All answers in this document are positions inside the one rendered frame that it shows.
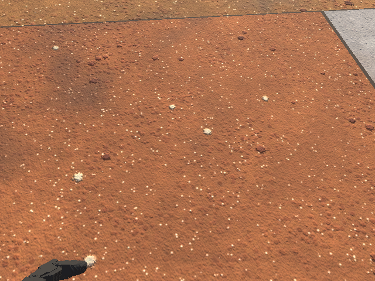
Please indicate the left robot hand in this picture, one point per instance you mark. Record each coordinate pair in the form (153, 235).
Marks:
(55, 270)

